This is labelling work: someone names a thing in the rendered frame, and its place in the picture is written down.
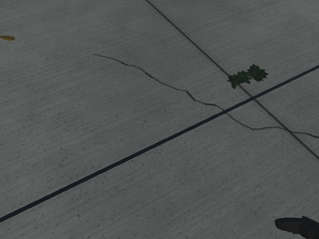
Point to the right robot hand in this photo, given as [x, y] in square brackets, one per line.
[304, 226]

